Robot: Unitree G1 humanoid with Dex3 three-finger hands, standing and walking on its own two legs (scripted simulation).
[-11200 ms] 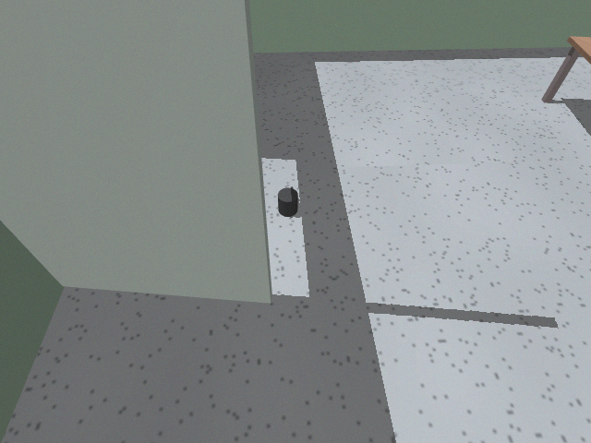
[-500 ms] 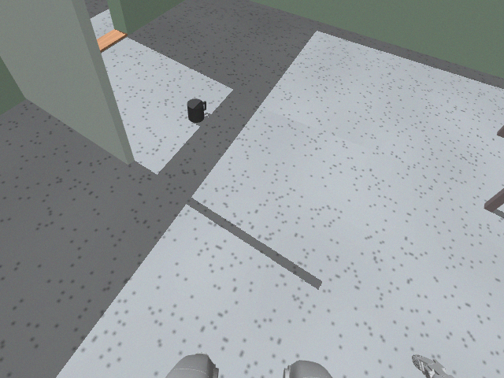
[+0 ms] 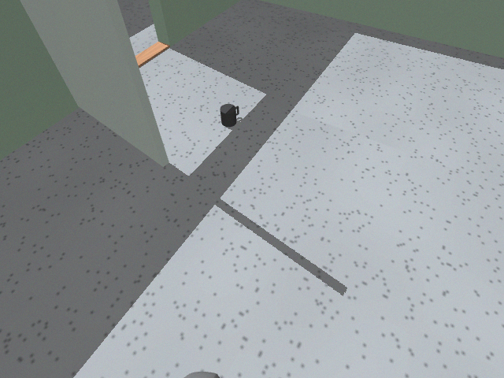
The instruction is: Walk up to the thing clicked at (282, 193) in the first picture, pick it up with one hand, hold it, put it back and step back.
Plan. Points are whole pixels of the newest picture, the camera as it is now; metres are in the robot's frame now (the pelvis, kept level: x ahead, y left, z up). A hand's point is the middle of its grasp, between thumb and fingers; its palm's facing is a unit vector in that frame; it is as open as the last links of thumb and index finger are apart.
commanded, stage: walk up
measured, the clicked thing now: (230, 114) +1.56 +0.23 -0.70
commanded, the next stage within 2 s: stand in 0.70 s
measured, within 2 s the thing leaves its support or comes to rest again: neither
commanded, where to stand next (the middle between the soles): +0.09 -0.02 m, yaw +1 degrees
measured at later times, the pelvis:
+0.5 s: pelvis +0.01 -0.01 +0.02, yaw +2 degrees
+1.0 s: pelvis +0.00 -0.01 +0.03, yaw +1 degrees
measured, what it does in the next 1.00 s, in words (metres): stands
